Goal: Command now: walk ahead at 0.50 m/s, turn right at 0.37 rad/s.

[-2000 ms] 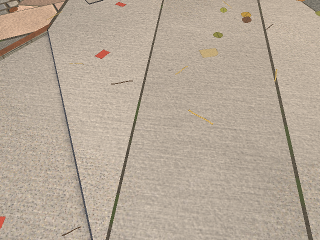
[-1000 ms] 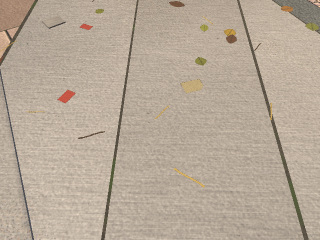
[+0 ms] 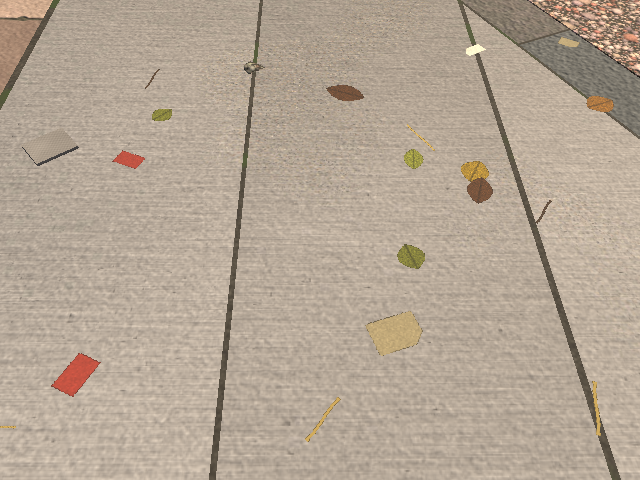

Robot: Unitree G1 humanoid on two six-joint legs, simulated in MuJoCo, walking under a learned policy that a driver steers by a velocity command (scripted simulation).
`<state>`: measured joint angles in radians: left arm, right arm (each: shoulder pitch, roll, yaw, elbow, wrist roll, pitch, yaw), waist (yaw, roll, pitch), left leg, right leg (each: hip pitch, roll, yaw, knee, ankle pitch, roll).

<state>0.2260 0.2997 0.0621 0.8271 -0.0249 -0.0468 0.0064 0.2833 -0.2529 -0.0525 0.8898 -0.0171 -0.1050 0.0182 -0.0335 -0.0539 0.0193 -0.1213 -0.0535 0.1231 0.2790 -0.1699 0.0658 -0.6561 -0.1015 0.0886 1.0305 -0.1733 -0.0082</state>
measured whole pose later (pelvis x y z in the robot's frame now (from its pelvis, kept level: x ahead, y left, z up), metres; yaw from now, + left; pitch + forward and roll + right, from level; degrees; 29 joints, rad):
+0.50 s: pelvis +0.21 -0.05 -0.01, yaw -16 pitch +3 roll +1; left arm 0.18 0.30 0.07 0.66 0.01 -0.01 -0.01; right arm 0.09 -0.31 -0.05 0.77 -0.01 -0.02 -0.04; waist 0.02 0.02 0.07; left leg -0.60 0.04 -0.09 1.07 -0.41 -0.07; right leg -0.41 0.10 0.05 0.44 -0.08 -0.09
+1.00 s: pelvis +0.31 -0.04 +0.00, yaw -25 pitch +2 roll -1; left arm 0.20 0.29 0.06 0.68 -0.01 -0.01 0.00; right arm 0.30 -0.26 -0.05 0.80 0.01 -0.03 -0.02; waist -0.06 -0.01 -0.03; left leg -0.21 0.03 -0.05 0.39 -0.22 0.00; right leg -0.40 0.01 0.02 0.75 -0.37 0.02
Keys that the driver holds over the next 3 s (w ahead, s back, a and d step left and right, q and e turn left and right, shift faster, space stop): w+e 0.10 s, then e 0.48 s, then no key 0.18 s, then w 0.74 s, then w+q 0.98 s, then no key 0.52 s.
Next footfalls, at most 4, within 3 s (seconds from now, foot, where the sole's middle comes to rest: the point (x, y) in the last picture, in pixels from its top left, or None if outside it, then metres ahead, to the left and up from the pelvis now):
0.26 right None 0.31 -0.14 -0.78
0.74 left None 0.39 0.07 -0.78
1.10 right None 0.31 -0.19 -0.78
1.54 left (359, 381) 0.72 -0.10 -0.78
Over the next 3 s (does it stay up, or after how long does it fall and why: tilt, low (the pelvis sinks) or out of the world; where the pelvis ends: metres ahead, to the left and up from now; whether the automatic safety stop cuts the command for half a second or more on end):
stays up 1.16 -0.21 -0.01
